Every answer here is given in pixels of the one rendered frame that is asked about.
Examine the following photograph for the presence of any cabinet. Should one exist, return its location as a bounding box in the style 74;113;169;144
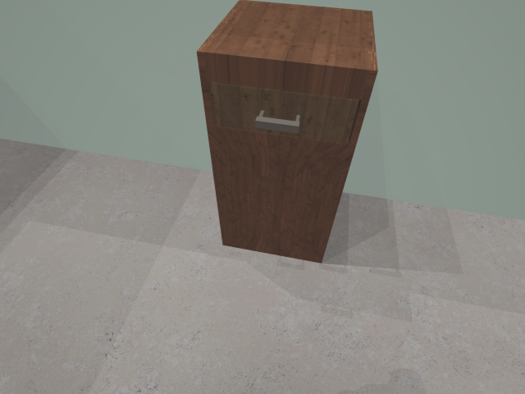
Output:
197;0;378;263

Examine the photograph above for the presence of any handle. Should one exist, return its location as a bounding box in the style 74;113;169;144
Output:
255;110;300;134

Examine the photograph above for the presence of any drawer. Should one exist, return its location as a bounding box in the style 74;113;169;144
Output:
209;82;359;144

